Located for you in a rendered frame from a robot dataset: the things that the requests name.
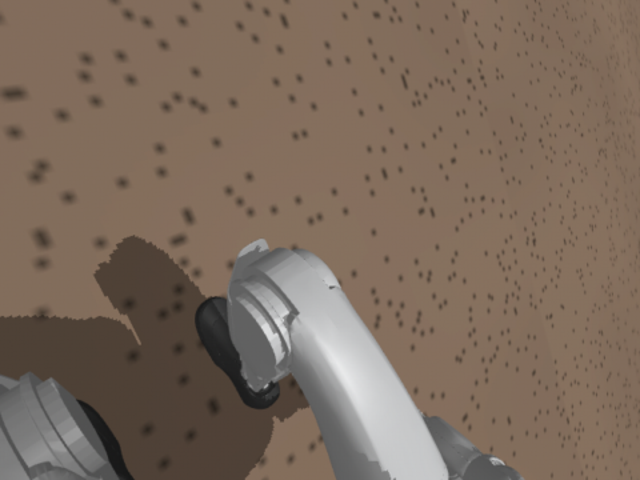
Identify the right robot foot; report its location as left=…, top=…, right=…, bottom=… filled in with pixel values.
left=195, top=297, right=280, bottom=409

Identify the left robot foot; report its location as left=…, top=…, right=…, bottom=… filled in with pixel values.
left=76, top=399, right=134, bottom=480

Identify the right robot hand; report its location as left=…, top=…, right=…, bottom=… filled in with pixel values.
left=418, top=409, right=483, bottom=480

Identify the right robot arm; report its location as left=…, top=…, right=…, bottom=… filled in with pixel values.
left=463, top=454, right=525, bottom=480

